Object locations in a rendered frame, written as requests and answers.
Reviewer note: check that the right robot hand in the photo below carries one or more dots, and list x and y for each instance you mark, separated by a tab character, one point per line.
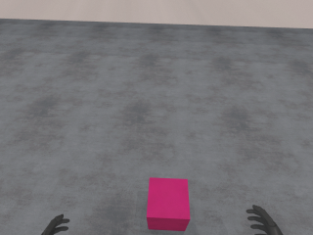
269	225

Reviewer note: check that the carton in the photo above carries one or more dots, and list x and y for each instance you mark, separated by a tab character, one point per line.
168	206

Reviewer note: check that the left robot hand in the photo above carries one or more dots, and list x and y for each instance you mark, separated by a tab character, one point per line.
51	229

